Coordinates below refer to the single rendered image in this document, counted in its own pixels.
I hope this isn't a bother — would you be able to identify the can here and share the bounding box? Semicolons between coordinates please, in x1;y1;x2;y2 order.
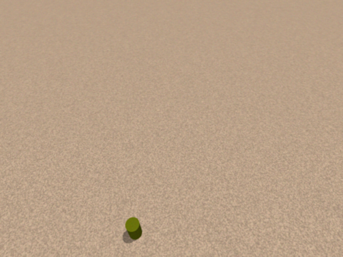
125;217;142;240

